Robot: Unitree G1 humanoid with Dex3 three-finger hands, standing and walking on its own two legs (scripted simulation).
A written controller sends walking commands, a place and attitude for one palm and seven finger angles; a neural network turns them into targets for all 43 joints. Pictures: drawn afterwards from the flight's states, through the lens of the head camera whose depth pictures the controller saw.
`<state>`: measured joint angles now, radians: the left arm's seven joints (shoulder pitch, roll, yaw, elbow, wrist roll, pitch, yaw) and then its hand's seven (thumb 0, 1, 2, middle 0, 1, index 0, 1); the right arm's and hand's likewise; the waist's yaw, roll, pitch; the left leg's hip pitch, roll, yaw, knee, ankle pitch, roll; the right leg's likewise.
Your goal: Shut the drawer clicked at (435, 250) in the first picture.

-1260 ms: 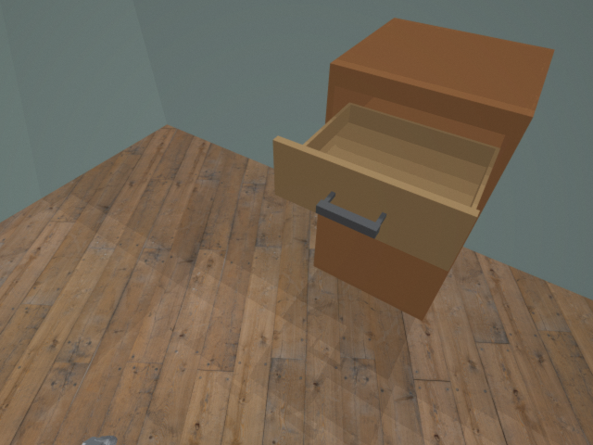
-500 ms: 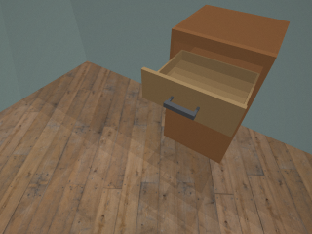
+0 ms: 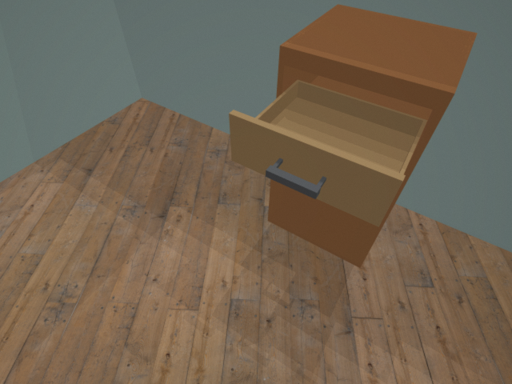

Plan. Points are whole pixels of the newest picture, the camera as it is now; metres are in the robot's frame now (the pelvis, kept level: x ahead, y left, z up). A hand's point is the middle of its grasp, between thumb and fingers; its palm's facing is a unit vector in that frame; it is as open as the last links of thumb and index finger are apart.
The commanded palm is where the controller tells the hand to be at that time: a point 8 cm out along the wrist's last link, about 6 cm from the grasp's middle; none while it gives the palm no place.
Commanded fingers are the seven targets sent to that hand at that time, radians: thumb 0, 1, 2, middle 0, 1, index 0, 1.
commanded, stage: look at it before walking up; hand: left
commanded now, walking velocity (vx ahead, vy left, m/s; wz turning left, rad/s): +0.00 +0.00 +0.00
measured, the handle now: (296, 176) +0.58 -0.06 -0.05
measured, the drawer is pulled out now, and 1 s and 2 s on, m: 0.30 0.30 0.30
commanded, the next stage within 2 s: turn to face it in 0.18 s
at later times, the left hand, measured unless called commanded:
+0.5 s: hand out of the picture +0.07 +0.22 -0.17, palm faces -0.07 -0.95 -0.31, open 7.4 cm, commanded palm none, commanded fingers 0.00 0.90 0.90 -0.20 -0.30 -0.20 -0.30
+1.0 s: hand out of the picture +0.08 +0.17 -0.17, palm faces -0.23 -0.94 -0.24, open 7.4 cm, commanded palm none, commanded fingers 0.00 0.90 0.90 -0.20 -0.30 -0.20 -0.30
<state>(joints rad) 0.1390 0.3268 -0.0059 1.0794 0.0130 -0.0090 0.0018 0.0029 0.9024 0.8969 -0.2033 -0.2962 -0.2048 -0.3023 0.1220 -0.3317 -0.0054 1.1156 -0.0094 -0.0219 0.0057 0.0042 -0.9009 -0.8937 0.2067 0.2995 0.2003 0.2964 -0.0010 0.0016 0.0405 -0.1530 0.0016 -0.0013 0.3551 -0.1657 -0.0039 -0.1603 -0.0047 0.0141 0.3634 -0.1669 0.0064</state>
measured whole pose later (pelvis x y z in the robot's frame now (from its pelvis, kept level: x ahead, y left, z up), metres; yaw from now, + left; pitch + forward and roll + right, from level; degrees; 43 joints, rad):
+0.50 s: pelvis +0.00 +0.00 -0.01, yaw -5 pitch -1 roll +1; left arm 0.19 0.29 0.02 1.02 0.01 0.04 0.01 0.00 0.90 0.90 -0.20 -0.30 -0.20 -0.30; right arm 0.13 -0.28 -0.02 1.04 -0.01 0.00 -0.02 0.00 -0.90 -0.89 0.20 0.30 0.20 0.30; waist 0.02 -0.01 0.06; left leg -0.20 0.03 0.07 0.46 -0.24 -0.01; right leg -0.25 0.03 0.09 0.49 -0.22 0.00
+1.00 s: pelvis -0.01 -0.01 -0.01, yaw -19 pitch +1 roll +1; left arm 0.29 0.18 0.06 0.92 0.02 0.03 0.01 0.00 0.90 0.90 -0.20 -0.30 -0.21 -0.30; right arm 0.13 -0.23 -0.07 0.94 -0.01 0.03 -0.03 0.01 -0.90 -0.89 0.20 0.30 0.20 0.30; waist 0.04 -0.01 0.05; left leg -0.41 0.03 -0.02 0.91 -0.40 -0.06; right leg -0.31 0.10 0.15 0.44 -0.14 -0.05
